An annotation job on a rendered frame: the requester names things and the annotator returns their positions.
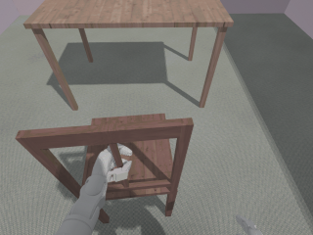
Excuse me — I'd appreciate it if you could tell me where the robot left forearm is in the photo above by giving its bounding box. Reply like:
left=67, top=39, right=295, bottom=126
left=53, top=174, right=108, bottom=235

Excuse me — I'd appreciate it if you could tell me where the robot left hand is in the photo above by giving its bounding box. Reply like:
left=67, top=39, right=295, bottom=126
left=91, top=143, right=133, bottom=183

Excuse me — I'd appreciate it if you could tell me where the robot right hand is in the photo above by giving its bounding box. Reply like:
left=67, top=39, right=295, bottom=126
left=236, top=214, right=263, bottom=235

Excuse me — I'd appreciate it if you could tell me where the table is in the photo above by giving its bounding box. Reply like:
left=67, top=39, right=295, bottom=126
left=23, top=0, right=234, bottom=111

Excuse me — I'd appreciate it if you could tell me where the chair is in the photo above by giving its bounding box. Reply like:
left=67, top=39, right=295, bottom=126
left=15, top=113, right=194, bottom=224

